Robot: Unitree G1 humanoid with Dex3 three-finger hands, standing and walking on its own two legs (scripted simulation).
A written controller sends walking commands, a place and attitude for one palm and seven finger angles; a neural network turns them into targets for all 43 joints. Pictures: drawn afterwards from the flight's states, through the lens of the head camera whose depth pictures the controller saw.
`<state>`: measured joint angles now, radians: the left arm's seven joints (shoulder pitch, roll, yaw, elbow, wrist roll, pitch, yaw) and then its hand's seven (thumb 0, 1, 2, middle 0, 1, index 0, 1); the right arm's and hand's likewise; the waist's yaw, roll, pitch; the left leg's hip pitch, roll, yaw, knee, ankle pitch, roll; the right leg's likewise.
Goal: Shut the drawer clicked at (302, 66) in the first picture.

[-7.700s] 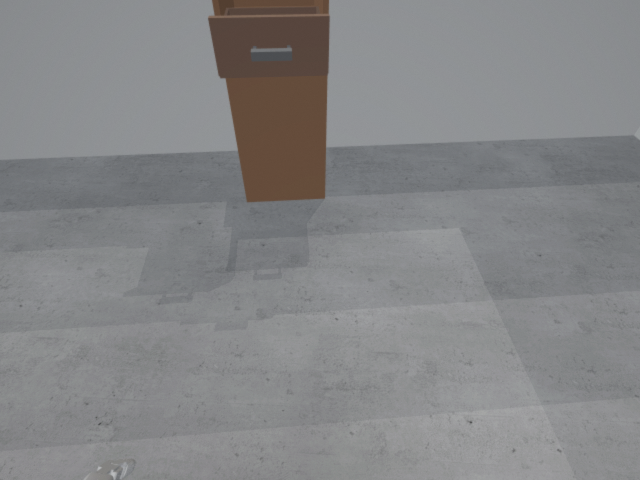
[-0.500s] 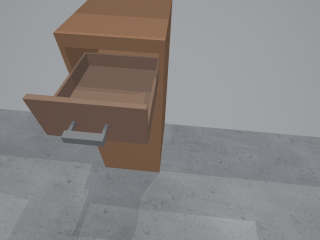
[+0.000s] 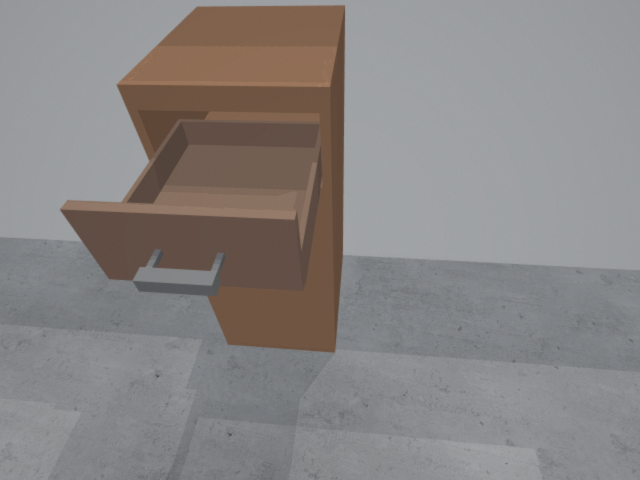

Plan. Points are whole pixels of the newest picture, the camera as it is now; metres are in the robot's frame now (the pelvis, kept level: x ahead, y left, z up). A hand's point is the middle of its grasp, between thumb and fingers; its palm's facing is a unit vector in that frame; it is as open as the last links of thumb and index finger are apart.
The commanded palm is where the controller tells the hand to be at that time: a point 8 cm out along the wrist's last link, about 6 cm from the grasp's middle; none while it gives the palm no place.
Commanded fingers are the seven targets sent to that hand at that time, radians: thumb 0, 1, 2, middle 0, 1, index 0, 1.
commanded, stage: look again from close up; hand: left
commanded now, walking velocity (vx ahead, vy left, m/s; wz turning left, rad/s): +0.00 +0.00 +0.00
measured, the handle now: (183, 269) +0.39 +0.23 +0.05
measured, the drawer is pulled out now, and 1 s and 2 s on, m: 0.27 0.27 0.27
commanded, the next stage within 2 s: shuffle to correct the standing spot in 0.24 s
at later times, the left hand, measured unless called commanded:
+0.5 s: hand out of the picture -0.02 +0.14 -0.17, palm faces +0.04 -0.98 -0.17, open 7.4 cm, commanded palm none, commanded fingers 0.00 0.90 0.90 -0.20 -0.30 -0.20 -0.30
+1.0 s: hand out of the picture +0.07 +0.19 -0.19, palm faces +0.06 -0.98 -0.20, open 7.3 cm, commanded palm none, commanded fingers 0.00 0.90 0.90 -0.20 -0.30 -0.20 -0.30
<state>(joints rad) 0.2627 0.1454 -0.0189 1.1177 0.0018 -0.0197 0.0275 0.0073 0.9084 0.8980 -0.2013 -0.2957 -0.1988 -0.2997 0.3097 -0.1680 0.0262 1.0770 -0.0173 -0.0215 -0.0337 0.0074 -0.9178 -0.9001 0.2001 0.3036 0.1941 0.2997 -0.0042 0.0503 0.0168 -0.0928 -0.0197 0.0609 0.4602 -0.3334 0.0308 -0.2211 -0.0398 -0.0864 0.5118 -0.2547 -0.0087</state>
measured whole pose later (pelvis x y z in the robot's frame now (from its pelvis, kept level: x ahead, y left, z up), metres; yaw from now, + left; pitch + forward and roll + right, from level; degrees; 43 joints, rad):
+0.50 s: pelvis +0.00 -0.02 +0.00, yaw +0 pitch -2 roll +0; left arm 0.30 0.12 -0.01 1.13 0.01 -0.02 0.02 0.01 0.91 0.90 -0.20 -0.30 -0.20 -0.30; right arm 0.34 -0.14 0.02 1.14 -0.02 -0.01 -0.03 0.00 -0.90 -0.90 0.20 0.30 0.19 0.30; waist 0.01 0.02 0.04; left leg -0.11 0.01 0.05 0.48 -0.34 0.01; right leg -0.23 -0.02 -0.10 0.52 -0.26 -0.04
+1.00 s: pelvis +0.04 +0.02 -0.01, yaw +0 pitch -2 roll +0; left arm 0.24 0.15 0.03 1.08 0.01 -0.01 0.04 0.01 0.92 0.90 -0.20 -0.30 -0.20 -0.30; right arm 0.33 -0.10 0.00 1.11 -0.01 -0.03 -0.04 0.00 -0.90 -0.90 0.20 0.30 0.19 0.30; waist 0.00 -0.01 0.07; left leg -0.20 0.01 0.08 0.58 -0.32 0.02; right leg -0.22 -0.05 -0.10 0.63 -0.37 0.00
